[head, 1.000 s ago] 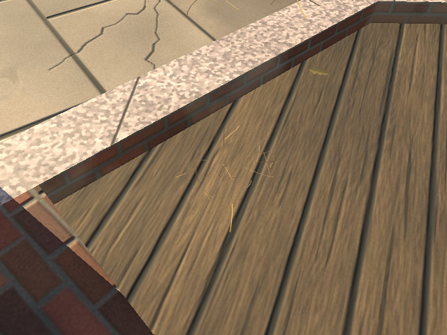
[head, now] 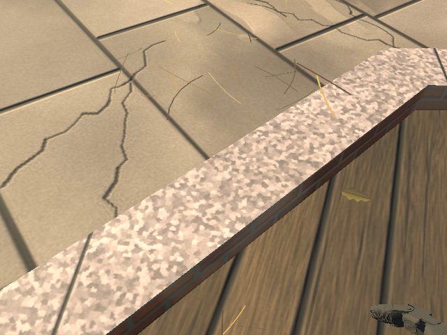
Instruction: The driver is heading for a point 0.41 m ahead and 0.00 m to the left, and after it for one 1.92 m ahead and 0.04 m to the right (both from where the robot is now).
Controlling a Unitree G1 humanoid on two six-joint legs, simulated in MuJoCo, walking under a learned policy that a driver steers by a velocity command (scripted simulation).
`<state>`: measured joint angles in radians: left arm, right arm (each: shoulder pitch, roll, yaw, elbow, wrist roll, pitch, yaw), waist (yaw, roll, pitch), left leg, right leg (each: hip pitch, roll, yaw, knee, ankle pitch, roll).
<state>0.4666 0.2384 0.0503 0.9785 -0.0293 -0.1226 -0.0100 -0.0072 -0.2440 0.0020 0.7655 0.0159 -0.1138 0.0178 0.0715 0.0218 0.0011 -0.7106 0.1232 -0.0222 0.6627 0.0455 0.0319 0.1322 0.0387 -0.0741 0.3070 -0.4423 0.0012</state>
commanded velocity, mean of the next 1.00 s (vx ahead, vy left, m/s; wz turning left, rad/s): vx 1.00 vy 0.00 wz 0.00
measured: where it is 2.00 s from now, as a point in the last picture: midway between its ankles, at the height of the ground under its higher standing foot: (242, 83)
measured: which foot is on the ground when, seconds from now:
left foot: up 0.00-0.04, down 0.06-0.56, up 0.58-0.94, down 0.96-1.00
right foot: down 0.00-0.06, up 0.08-0.52, down 0.54-0.96, up 0.98-1.00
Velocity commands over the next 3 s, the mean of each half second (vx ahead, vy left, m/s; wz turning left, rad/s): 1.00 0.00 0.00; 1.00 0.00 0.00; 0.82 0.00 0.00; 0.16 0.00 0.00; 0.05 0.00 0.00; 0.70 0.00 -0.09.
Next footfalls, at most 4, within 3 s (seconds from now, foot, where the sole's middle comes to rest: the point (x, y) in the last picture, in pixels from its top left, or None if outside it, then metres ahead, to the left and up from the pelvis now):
0.06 left None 0.30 0.13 -0.75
0.54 right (264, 266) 0.73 -0.08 -0.75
0.96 left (213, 162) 1.04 0.12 -0.61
1.40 right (270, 83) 1.52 -0.08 -0.61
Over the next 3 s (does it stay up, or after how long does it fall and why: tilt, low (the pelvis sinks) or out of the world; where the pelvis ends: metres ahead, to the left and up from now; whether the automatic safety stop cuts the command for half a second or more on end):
stays up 1.69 0.12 0.16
